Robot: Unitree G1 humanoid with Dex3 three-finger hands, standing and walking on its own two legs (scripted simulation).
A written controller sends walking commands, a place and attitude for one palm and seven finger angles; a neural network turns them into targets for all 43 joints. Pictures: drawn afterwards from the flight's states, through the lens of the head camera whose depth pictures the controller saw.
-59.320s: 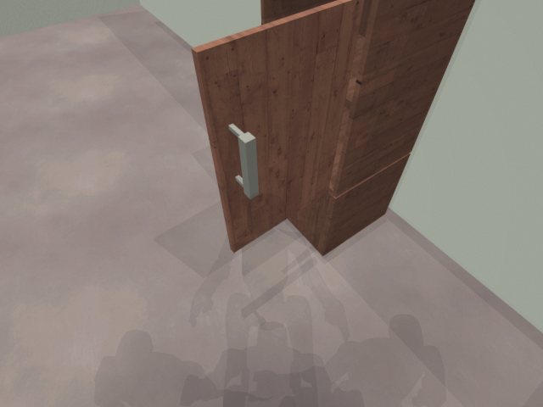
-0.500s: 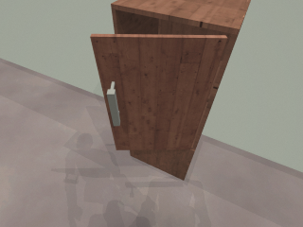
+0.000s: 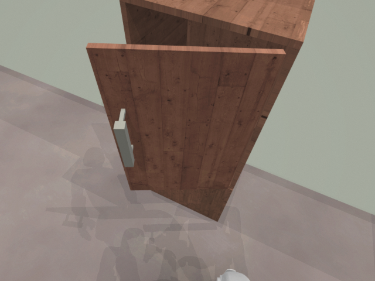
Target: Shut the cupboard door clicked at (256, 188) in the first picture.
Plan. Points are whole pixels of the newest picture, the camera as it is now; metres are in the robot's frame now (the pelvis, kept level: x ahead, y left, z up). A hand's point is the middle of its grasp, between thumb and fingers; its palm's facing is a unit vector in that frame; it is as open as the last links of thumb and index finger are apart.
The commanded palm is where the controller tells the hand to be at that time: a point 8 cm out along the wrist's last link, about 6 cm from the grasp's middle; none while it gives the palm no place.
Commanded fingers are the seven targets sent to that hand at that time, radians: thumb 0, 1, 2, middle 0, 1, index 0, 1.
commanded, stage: shuffle to correct the standing spot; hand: left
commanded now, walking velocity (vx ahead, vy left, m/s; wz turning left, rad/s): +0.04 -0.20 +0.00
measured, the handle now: (126, 139) +0.44 +0.17 +0.01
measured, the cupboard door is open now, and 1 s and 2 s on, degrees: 27 27 27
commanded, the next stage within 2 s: come to a stop and stand still in 0.02 s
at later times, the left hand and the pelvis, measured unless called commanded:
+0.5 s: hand out of the picture +0.10 +0.13 -0.20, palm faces +0.08 -0.98 -0.17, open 7.3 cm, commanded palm none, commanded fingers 0.00 0.90 0.90 -0.20 -0.30 -0.20 -0.30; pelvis +0.03 -0.04 -0.02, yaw +1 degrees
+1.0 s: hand out of the picture -0.02 +0.13 -0.17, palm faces +0.03 -0.97 -0.26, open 7.4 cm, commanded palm none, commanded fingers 0.00 0.90 0.90 -0.20 -0.30 -0.20 -0.30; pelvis -0.01 -0.06 -0.01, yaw +1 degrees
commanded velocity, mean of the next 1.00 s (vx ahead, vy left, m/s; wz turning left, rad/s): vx -0.04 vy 0.03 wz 0.00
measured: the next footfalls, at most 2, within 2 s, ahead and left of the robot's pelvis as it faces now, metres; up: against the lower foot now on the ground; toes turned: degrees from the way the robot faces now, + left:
right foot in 0.14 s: +0.12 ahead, -0.18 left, +0.00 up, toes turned -6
left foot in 0.40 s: +0.06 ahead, +0.02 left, +0.00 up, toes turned +0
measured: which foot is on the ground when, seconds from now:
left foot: down 0.00-0.14, up 0.16-0.38, down 0.40-1.00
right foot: up 0.00-0.12, down 0.14-0.44, up 0.46-0.60, down 0.62-1.00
